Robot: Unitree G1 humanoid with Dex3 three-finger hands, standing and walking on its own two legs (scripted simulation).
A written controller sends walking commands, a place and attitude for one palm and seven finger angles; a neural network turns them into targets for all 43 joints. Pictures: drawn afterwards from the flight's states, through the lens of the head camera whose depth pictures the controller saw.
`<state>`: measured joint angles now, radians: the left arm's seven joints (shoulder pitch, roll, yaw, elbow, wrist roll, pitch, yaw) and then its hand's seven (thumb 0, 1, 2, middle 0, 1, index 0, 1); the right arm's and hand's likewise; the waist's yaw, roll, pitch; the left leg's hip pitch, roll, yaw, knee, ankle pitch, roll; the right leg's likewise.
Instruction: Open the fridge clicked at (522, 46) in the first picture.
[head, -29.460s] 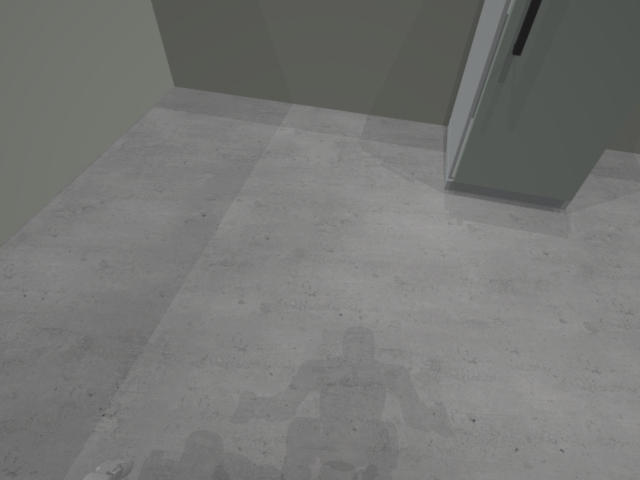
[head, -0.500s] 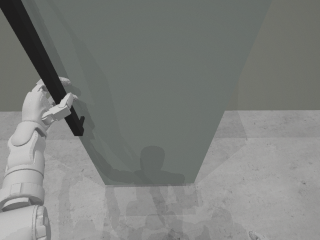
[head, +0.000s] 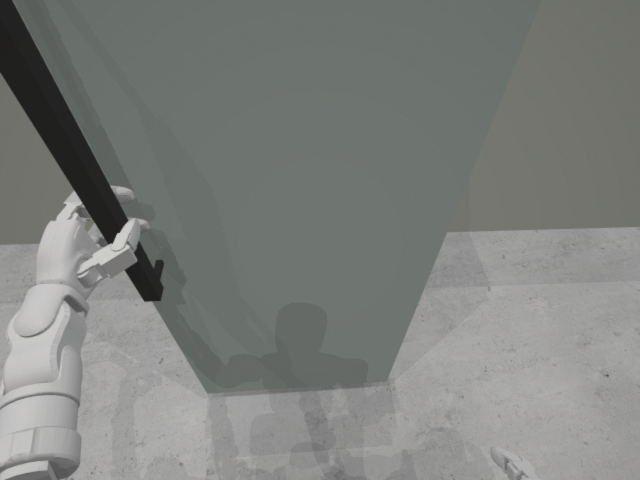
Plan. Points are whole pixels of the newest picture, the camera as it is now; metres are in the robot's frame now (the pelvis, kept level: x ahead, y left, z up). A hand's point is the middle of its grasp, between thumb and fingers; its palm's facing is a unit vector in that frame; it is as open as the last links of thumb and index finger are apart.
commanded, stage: pull the door a little, standing still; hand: left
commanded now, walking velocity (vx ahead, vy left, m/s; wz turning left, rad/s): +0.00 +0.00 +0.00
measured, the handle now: (90, 158) +0.43 +0.26 +0.20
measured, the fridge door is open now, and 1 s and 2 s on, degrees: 1 35 75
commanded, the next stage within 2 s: walk backward, drawing the door open in 0.06 s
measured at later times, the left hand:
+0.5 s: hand (130, 345) +0.25 +0.19 +0.11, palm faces +0.26 -0.94 -0.23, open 6.5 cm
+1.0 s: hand (196, 476) +0.13 +0.11 +0.11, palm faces +0.42 -0.87 -0.25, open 6.6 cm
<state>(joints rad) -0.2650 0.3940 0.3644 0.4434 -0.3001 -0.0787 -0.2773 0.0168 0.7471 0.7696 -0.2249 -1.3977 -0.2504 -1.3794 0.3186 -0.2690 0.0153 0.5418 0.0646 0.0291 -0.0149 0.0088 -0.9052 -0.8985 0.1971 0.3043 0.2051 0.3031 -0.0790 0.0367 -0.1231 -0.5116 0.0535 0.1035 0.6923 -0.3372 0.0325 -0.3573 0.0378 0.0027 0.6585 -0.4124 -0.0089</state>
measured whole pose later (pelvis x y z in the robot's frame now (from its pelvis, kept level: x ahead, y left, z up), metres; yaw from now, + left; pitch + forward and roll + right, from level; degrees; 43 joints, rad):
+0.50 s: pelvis -0.01 +0.00 +0.02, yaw +3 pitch -1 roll +1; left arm 0.19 0.20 0.11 -0.05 -0.10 0.00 0.08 -0.04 0.60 0.77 -0.33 -1.33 -0.31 -1.38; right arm 0.14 -0.21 0.06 0.52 0.00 0.03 -0.07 0.01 -0.90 -0.90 0.20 0.30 0.21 0.30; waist 0.00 0.10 -0.01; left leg -0.22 -0.01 0.08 0.47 -0.23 0.03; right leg -0.19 0.02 -0.04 0.49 -0.28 -0.04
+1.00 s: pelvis -0.07 -0.12 +0.01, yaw +15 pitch -1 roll +2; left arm 0.29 0.18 0.08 -0.19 -0.04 -0.01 0.11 -0.06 0.59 0.71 -0.35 -1.33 -0.30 -1.39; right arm 0.23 -0.21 -0.04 0.70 0.01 -0.02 -0.09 0.01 -0.91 -0.90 0.20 0.30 0.20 0.30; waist -0.04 0.06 -0.02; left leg -0.35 0.03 -0.01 0.56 -0.31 0.01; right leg -0.28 0.11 -0.16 0.42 -0.16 -0.10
